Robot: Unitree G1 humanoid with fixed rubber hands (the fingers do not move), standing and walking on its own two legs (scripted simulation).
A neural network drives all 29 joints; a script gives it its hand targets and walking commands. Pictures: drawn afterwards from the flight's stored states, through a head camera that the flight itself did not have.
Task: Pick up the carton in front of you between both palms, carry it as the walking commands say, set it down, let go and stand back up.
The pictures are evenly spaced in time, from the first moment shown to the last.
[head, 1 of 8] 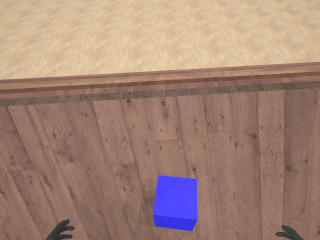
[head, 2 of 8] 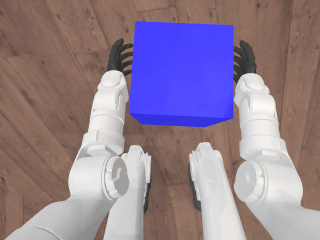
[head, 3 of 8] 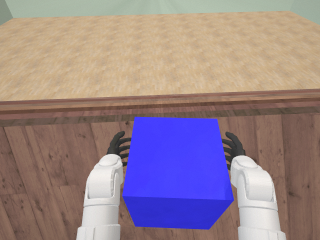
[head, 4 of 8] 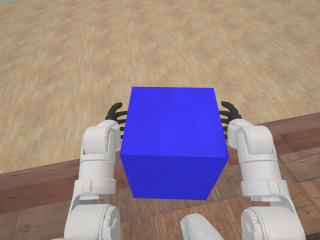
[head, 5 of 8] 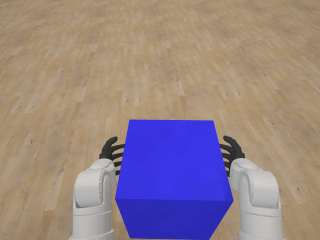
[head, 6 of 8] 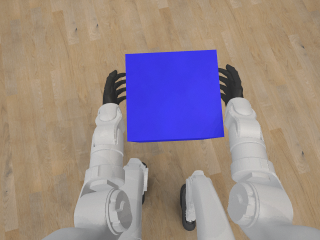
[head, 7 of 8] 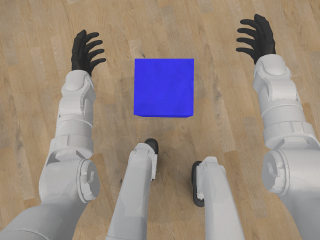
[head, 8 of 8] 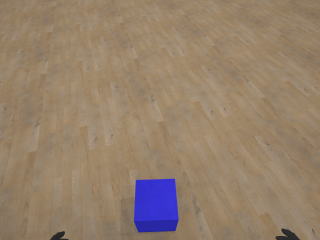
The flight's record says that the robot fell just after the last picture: no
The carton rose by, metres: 0.68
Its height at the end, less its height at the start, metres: -1.42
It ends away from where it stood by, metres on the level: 5.02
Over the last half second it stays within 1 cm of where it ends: yes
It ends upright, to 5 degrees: yes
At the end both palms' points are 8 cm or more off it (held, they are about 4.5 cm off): yes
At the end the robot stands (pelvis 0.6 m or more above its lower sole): yes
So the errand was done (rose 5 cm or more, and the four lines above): yes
